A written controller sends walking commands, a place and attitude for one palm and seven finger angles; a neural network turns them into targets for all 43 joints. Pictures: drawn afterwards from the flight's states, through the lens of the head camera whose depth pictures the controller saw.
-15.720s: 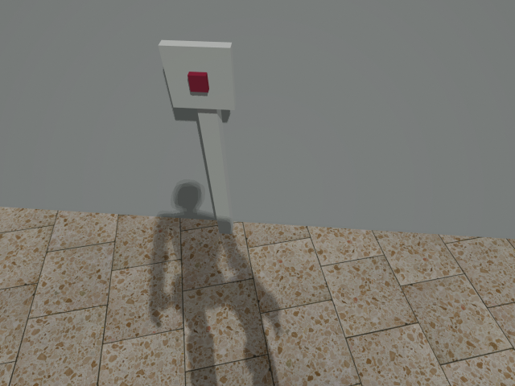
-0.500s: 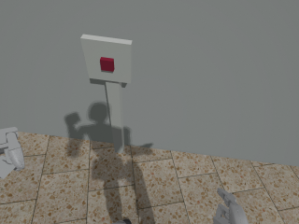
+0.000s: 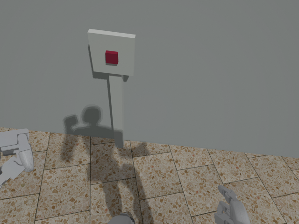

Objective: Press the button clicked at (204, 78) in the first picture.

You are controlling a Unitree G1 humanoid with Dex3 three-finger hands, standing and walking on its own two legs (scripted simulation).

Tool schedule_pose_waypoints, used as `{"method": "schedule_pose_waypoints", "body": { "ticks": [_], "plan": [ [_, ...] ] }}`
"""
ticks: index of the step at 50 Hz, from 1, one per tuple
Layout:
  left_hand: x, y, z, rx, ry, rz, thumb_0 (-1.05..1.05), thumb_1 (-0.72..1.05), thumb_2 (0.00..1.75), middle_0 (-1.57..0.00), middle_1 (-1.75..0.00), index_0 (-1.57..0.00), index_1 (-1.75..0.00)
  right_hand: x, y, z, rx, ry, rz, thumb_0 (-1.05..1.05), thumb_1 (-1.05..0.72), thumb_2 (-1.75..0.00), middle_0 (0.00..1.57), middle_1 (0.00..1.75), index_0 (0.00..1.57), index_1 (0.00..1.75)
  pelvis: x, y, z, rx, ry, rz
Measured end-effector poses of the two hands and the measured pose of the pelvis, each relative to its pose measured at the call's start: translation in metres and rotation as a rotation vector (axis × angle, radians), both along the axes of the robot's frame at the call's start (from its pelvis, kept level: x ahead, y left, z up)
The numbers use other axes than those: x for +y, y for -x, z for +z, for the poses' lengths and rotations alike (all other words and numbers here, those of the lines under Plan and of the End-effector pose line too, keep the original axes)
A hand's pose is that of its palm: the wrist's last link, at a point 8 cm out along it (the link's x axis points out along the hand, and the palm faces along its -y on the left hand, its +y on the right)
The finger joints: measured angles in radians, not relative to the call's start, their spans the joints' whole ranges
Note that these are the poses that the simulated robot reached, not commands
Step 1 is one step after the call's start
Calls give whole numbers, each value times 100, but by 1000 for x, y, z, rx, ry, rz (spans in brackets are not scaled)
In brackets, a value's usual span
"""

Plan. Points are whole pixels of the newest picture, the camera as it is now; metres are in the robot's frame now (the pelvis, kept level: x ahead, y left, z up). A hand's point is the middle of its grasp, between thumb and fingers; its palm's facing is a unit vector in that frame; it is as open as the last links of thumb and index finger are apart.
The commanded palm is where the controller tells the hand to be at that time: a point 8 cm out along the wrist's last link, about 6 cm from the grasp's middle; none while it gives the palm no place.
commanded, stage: stop stepping back and stand still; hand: left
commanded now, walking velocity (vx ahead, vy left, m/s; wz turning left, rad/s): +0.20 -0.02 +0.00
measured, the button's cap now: (112, 57) +0.71 +0.21 +0.05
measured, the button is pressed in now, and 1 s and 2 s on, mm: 0 0 0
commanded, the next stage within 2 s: let the arm hang, fingers relaxed in 1.90 s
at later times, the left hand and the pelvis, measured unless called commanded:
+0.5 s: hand out of the picture +0.15 +0.27 +0.16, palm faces +0.32 -0.85 -0.42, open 3.1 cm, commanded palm +0.09 +0.31 +0.19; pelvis -0.04 +0.04 +0.00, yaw -2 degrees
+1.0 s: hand out of the picture +0.16 +0.31 +0.16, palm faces +0.39 -0.83 -0.41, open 3.1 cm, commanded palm +0.10 +0.34 +0.19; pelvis -0.03 +0.06 +0.01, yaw -1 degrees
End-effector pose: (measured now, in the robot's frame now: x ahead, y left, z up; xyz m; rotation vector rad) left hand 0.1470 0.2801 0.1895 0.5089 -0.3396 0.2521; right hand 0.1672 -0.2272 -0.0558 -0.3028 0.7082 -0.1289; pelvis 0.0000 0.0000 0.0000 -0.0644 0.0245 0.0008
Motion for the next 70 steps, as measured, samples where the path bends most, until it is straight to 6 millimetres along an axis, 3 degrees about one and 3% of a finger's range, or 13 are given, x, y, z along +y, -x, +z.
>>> {"method": "schedule_pose_waypoints", "body": {
  "ticks": [4, 9, 15, 18, 22, 25, 29, 32, 37, 43, 48, 56, 70],
  "plan": [
    [14, 6, -8, -14, 46, 23, 1, 89, 90, -131, -150, -131, -150, 7, 17, -3, 32, 31, -29, 1, -90, -90, 21, 30, 20, 30, 15, 0, -3, 12, 1, -4],
    [34, 4, -10, 20, 50, 58, 2, 89, 90, -131, -150, -131, -150, 26, 37, 3, 16, 6, -41, 1, -90, -90, 21, 30, 20, 30, 24, 20, 6, -5, -20, -6],
    [28, 18, 5, 65, 46, 25, 2, 89, 90, -131, -150, -131, -150, 44, 59, 18, -11, -51, -39, 1, -90, -90, 21, 30, 21, 30, 29, 28, 23, -3, 2, -23],
    [25, 25, 5, 106, 20, 24, 2, 89, 90, -131, -150, -131, -150, 44, 64, 16, -8, -57, -43, 1, -90, -90, 21, 30, 21, 30, 28, 33, 22, 8, -20, -21],
    [27, 33, -3, 118, 5, 23, 1, 89, 90, -131, -150, -131, -150, 33, 68, -1, 6, -35, -54, 1, -89, -90, 21, 30, 21, 30, 32, 45, 8, -8, -21, -38],
    [35, 37, -11, 93, 45, 47, 1, 89, 90, -131, -150, -131, -150, 25, 75, -9, 22, -19, -96, 1, -90, -90, 21, 30, 21, 30, 37, 43, 2, -37, -3, -27],
    [45, 37, -20, 52, 99, 77, 2, 89, 90, -131, -150, -131, -150, 21, 82, -10, 18, 11, -130, 1, -90, -90, 21, 30, 20, 30, 44, 38, -2, -65, -11, -26],
    [49, 32, -12, 45, 98, 95, 2, 89, 90, -131, -150, -131, -150, 29, 83, -4, 6, 3, -120, 1, -90, -90, 20, 30, 20, 30, 46, 39, 6, -58, -30, -26],
    [44, 38, 4, 67, 14, 76, 2, 89, 90, -131, -150, -131, -150, 44, 78, 2, -25, -55, -74, 1, -90, -90, 20, 30, 20, 30, 45, 44, 12, -29, -42, -15],
    [49, 45, -6, 89, 19, 70, 1, 89, 90, -131, -150, -131, -150, 48, 70, -13, 14, -57, -70, 1, -90, -90, 21, 30, 20, 30, 53, 41, 3, -33, -11, -18],
    [65, 33, -20, 94, 76, 125, 1, 89, 90, -131, -150, -131, -150, 55, 63, -14, 30, -31, -72, 1, -90, -90, 21, 30, 20, 30, 63, 33, 3, -44, -35, -20],
    [59, 15, 0, 115, 2, 86, 2, 89, 90, -131, -150, -131, -150, 74, 44, -1, -11, -81, -27, 1, -90, -90, 21, 30, 20, 30, 62, 25, 14, 4, -58, -18],
    [47, 7, -14, 205, 26, 125, 2, 89, 90, -131, -150, -131, -150, 47, 15, -8, 23, -63, -28, 1, -90, -90, 21, 30, 20, 30, 47, 7, 12, 11, -59, -7]
  ]
}}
